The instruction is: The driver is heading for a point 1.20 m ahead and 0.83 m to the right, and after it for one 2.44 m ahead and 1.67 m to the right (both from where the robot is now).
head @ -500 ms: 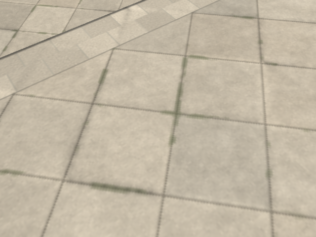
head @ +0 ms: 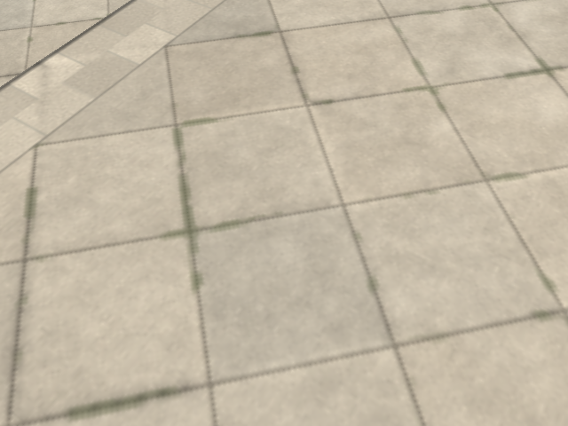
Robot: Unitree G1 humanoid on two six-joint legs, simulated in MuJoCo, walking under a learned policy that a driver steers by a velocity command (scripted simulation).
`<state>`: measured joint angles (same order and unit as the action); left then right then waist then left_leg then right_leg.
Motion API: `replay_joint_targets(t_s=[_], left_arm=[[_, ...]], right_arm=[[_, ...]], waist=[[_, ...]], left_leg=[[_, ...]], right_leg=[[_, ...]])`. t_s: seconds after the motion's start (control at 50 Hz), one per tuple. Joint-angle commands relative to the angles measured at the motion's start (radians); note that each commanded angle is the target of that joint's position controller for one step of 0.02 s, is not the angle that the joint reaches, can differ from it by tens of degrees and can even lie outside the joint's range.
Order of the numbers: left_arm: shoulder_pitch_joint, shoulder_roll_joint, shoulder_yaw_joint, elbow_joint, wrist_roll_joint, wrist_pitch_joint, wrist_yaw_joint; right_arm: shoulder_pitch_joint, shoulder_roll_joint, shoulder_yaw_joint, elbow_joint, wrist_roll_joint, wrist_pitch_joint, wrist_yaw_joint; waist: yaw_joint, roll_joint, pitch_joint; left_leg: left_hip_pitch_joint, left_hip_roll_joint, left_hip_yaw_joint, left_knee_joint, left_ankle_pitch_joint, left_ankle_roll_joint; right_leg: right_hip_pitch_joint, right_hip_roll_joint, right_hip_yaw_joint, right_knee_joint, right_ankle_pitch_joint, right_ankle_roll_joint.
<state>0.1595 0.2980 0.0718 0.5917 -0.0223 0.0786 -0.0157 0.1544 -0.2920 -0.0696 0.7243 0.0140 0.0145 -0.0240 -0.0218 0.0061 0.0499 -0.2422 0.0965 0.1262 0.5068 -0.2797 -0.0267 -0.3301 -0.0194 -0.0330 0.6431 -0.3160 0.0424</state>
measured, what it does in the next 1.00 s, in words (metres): steps on the spot, turning right: right foot, then left foot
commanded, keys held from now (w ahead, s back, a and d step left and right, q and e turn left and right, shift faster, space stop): e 1.00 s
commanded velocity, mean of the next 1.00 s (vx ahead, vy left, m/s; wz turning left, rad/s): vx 0.00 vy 0.00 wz -0.60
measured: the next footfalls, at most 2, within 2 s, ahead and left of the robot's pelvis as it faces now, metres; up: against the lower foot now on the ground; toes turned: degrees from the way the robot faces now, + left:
right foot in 0.02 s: +0.04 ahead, -0.12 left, +0.00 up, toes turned -3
left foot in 0.48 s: +0.09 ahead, +0.10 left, +0.00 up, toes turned -23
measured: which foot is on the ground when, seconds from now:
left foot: down 0.00-0.02, up 0.04-0.46, down 0.48-0.90, up 0.92-1.00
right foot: up 0.00-0.00, down 0.02-0.48, up 0.50-0.86, down 0.88-1.00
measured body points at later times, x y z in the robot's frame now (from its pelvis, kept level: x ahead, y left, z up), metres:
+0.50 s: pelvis +0.01 +0.00 +0.00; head +0.04 +0.00 +0.44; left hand +0.25 +0.23 -0.09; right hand +0.09 -0.31 -0.09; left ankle +0.06 +0.11 -0.74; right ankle -0.01 -0.12 -0.73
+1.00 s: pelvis -0.02 -0.03 +0.00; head +0.00 -0.08 +0.45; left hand +0.27 +0.11 -0.07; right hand -0.06 -0.36 -0.11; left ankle +0.05 +0.11 -0.67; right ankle -0.07 -0.11 -0.74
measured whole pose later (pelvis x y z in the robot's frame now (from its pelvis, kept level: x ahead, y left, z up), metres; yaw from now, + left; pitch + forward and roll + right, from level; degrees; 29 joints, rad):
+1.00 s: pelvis -0.02 -0.03 +0.00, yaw -36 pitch +1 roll +1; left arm 0.20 0.31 0.07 0.59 0.00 0.03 0.00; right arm 0.12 -0.34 -0.09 0.71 0.00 0.02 -0.03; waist 0.00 0.04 0.07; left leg -0.47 0.04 0.00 1.05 -0.50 -0.06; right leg -0.30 0.03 0.03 0.54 -0.27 -0.05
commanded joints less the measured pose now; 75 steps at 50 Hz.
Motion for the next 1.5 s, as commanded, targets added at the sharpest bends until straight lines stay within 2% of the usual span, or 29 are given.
replay_joint_targets(t_s=[0.02, 0.04, 0.06, 0.1, 0.12, 0.26, 0.38, 0.44, 0.46, 0.48, 0.5, 0.52, 0.54, 0.58, 0.7, 0.84, 0.88, 0.9, 0.92, 0.94, 0.98, 1.0, 1.14, 1.3, 1.34, 1.38, 1.4, 1.42, 1.5], left_arm=[[0.098, 0.145, 0.057, -0.046, 0.003, -0.011, 0.008], [0.128, 0.275, 0.085, -0.068, 0.011, -0.017, 0.027], [0.132, 0.267, 0.075, -0.082, 0.045, -0.041, 0.015], [0.065, 0.203, 0.057, -0.063, 0.035, -0.072, 0.015], [0.023, 0.178, 0.05, -0.066, 0.018, -0.07, 0.023], [0.007, 0.187, 0.047, -0.061, 0.012, -0.051, 0.05], [-0.013, 0.201, 0.053, -0.063, 0.01, -0.039, 0.039], [-0.052, 0.191, 0.049, -0.068, -0.006, -0.033, 0.04], [-0.046, 0.172, 0.044, -0.067, -0.01, -0.032, 0.044], [0.003, 0.122, 0.03, -0.064, 0.004, -0.034, 0.043], [0.024, 0.128, 0.035, -0.088, -0.004, -0.041, 0.044], [0.05, 0.213, 0.061, -0.062, 0.014, -0.047, 0.047], [0.058, 0.239, 0.076, -0.04, 0.004, -0.043, 0.044], [0.075, 0.194, 0.072, -0.012, 0.005, -0.023, 0.047], [-0.028, 0.108, 0.036, -0.067, -0.001, -0.023, 0.028], [0.029, 0.113, 0.037, -0.07, -0.001, -0.013, 0.002], [0.109, 0.138, 0.054, -0.043, 0.003, -0.013, 0.008], [0.146, 0.24, 0.082, -0.052, 0.001, -0.018, 0.023], [0.134, 0.318, 0.088, -0.079, 0.032, -0.038, 0.021], [0.142, 0.256, 0.073, -0.077, 0.05, -0.062, 0.012], [0.048, 0.203, 0.055, -0.063, 0.026, -0.079, 0.021], [0.008, 0.18, 0.044, -0.066, 0.009, -0.076, 0.027], [0.01, 0.16, 0.026, -0.052, 0.022, -0.064, 0.049], [-0.023, 0.142, 0.007, -0.016, 0.024, -0.054, 0.029], [-0.025, 0.103, -0.009, 0.0, 0.016, -0.058, 0.029], [0.088, 0.073, -0.015, 0.022, 0.043, -0.076, 0.027], [0.075, 0.084, -0.015, 0.031, 0.05, -0.074, 0.03], [0.041, 0.101, -0.01, 0.035, 0.049, -0.071, 0.032], [0.006, 0.091, -0.007, 0.045, 0.036, -0.054, 0.034]], right_arm=[[0.048, -0.142, -0.045, -0.019, 0.007, -0.019, 0.005], [0.034, -0.062, -0.016, -0.063, -0.055, -0.022, 0.009], [-0.063, -0.1, -0.024, -0.098, -0.047, -0.026, 0.001], [-0.082, -0.142, -0.04, -0.089, -0.014, -0.019, -0.008], [-0.07, -0.139, -0.043, -0.073, -0.021, -0.016, -0.016], [-0.063, -0.092, -0.027, -0.067, -0.017, -0.02, -0.008], [-0.07, -0.109, -0.032, -0.08, -0.005, -0.035, 0.013], [-0.009, -0.109, -0.039, -0.068, -0.004, -0.05, 0.024], [0.018, -0.127, -0.047, -0.061, -0.01, -0.052, 0.022], [0.039, -0.191, -0.06, -0.069, -0.027, -0.048, 0.015], [0.017, -0.251, -0.071, -0.06, -0.053, -0.039, 0.016], [-0.013, -0.191, -0.056, -0.087, -0.054, -0.043, 0.014], [-0.058, -0.138, -0.039, -0.1, -0.046, -0.043, 0.008], [-0.104, -0.107, -0.028, -0.109, -0.021, -0.038, -0.003], [-0.014, -0.148, -0.039, -0.089, -0.03, -0.012, -0.021], [-0.045, -0.203, -0.059, -0.079, 0.009, -0.008, 0.007], [-0.001, -0.159, -0.048, -0.052, 0.019, -0.014, 0.011], [0.025, -0.101, -0.032, -0.06, -0.02, -0.016, 0.015], [-0.066, -0.077, -0.017, -0.129, -0.047, -0.018, 0.004], [-0.115, -0.128, -0.033, -0.13, -0.031, -0.016, -0.004], [-0.084, -0.145, -0.045, -0.102, -0.015, -0.01, -0.012], [-0.075, -0.154, -0.049, -0.096, -0.023, -0.007, -0.016], [-0.057, -0.099, -0.027, -0.079, -0.014, -0.009, -0.004], [-0.043, -0.092, -0.016, -0.086, -0.004, -0.024, 0.015], [0.003, -0.077, -0.009, -0.073, -0.021, -0.037, 0.022], [-0.028, -0.179, -0.02, -0.083, -0.044, -0.04, 0.016], [-0.059, -0.114, -0.004, -0.086, -0.038, -0.041, 0.02], [-0.076, -0.085, 0.005, -0.088, -0.033, -0.045, 0.025], [-0.03, -0.1, 0.007, -0.073, -0.029, -0.061, 0.023]], waist=[[0.038, 0.043, -0.148], [0.019, -0.295, -0.167], [0.087, -0.276, -0.205], [0.059, -0.151, -0.142], [0.041, -0.116, -0.13], [0.032, -0.138, -0.152], [0.043, -0.177, -0.127], [0.001, -0.172, -0.138], [-0.008, -0.146, -0.144], [0.018, 0.018, -0.18], [0.056, 0.285, -0.115], [0.04, 0.207, -0.111], [0.056, 0.148, -0.095], [0.056, 0.12, -0.063], [-0.021, 0.16, -0.093], [0.014, 0.171, -0.115], [0.05, 0.092, -0.128], [0.038, -0.157, -0.138], [0.055, -0.332, -0.14], [0.106, -0.202, -0.18], [0.044, -0.125, -0.114], [0.03, -0.129, -0.098], [0.036, -0.141, -0.139], [0.041, -0.148, -0.102], [0.0, -0.106, -0.109], [0.103, 0.137, -0.13], [0.088, 0.163, -0.136], [0.072, 0.144, -0.112], [0.031, 0.083, -0.08]], left_leg=[[-0.005, 0.135, -0.052, 0.118, 0.273, 0.082], [-0.325, 0.004, 0.031, 0.441, -0.263, -0.029], [-0.431, -0.091, -0.124, 0.636, -0.433, -0.058], [-0.447, -0.053, -0.196, 0.703, -0.287, -0.045], [-0.449, -0.046, -0.202, 0.666, -0.22, -0.046], [-0.301, -0.104, -0.202, 0.387, -0.069, -0.074], [-0.165, -0.141, -0.217, 0.179, -0.089, -0.049], [-0.037, -0.145, -0.205, -0.056, 0.033, -0.019], [0.059, -0.1, -0.221, -0.147, 0.144, 0.003], [0.18, 0.091, -0.386, -0.178, 0.24, 0.074], [0.164, 0.262, -0.617, -0.212, 0.405, 0.244], [0.117, 0.319, -0.632, -0.213, 0.401, 0.317], [0.085, 0.262, -0.53, -0.202, 0.361, 0.286], [0.087, 0.168, -0.388, -0.192, 0.291, 0.227], [0.217, 0.171, -0.255, -0.187, 0.384, 0.257], [0.15, 0.21, -0.163, -0.11, 0.431, 0.217], [0.04, 0.157, -0.079, 0.039, 0.289, 0.116], [-0.187, 0.057, 0.022, 0.304, -0.028, 0.013], [-0.422, -0.089, -0.047, 0.524, -0.402, -0.046], [-0.426, -0.074, -0.17, 0.666, -0.404, -0.043], [-0.423, -0.044, -0.2, 0.66, -0.23, -0.025], [-0.42, -0.042, -0.202, 0.631, -0.166, -0.033], [-0.304, -0.076, -0.183, 0.43, -0.041, -0.074], [-0.082, -0.081, -0.165, 0.106, -0.062, -0.038], [0.081, -0.068, -0.174, -0.144, 0.196, -0.008], [0.153, 0.117, -0.341, -0.107, 0.517, 0.116], [0.063, 0.136, -0.368, -0.136, 0.382, 0.18], [0.05, 0.088, -0.334, -0.14, 0.258, 0.154], [0.057, 0.005, -0.252, -0.106, 0.164, 0.073]], right_leg=[[0.24, 0.004, 0.045, -0.266, 0.306, -0.093], [0.434, -0.277, 0.422, -0.242, 0.754, -0.219], [0.358, -0.392, 0.563, -0.261, 0.811, -0.414], [0.301, -0.272, 0.404, -0.277, 0.64, -0.34], [0.285, -0.227, 0.368, -0.275, 0.579, -0.293], [0.22, -0.159, 0.368, -0.27, 0.471, -0.272], [0.146, -0.144, 0.505, -0.256, 0.349, -0.265], [0.136, -0.104, 0.544, -0.2, 0.355, -0.221], [0.085, -0.067, 0.525, -0.162, 0.27, -0.179], [-0.022, 0.014, 0.422, 0.006, 0.014, -0.118], [-0.225, 0.173, 0.216, 0.187, -0.313, -0.055], [-0.242, 0.097, 0.214, 0.423, -0.333, -0.01], [-0.237, 0.078, 0.207, 0.508, -0.263, 0.004], [-0.27, 0.065, 0.182, 0.586, -0.147, 0.038], [-0.265, 0.001, 0.08, 0.359, -0.099, 0.074], [-0.008, 0.003, -0.026, -0.019, -0.009, 0.001], [0.193, 0.033, -0.009, -0.232, 0.194, -0.064], [0.367, -0.154, 0.268, -0.284, 0.51, -0.139], [0.352, -0.372, 0.587, -0.281, 0.675, -0.361], [0.318, -0.362, 0.558, -0.309, 0.584, -0.408], [0.253, -0.241, 0.403, -0.311, 0.409, -0.295], [0.236, -0.214, 0.376, -0.308, 0.412, -0.267], [0.237, -0.161, 0.337, -0.284, 0.452, -0.265], [0.148, -0.157, 0.415, -0.235, 0.405, -0.267], [0.098, -0.11, 0.4, -0.213, 0.346, -0.202], [0.03, 0.044, 0.237, -0.121, 0.028, -0.084], [0.108, 0.035, 0.203, -0.145, -0.007, -0.043], [0.125, 0.03, 0.2, -0.163, 0.046, -0.034], [0.114, 0.023, 0.225, -0.178, 0.189, -0.057]])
